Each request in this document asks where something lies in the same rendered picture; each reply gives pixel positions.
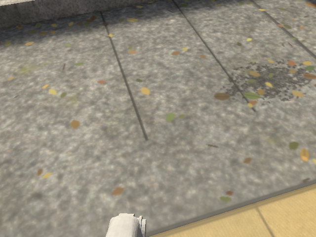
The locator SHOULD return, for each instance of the robot left thigh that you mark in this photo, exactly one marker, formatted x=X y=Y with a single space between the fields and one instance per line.
x=127 y=225

